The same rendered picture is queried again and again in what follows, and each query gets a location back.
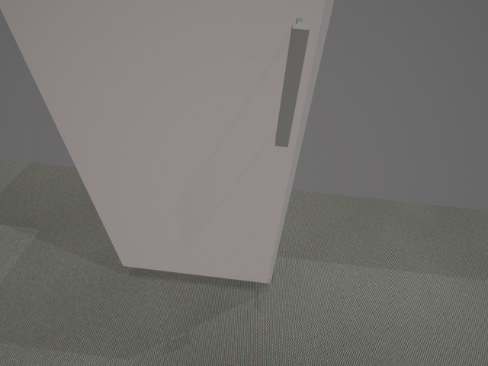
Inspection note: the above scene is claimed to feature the handle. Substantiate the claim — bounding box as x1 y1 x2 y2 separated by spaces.
275 18 310 147

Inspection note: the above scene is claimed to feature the fridge door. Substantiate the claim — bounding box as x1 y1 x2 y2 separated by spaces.
0 0 326 283

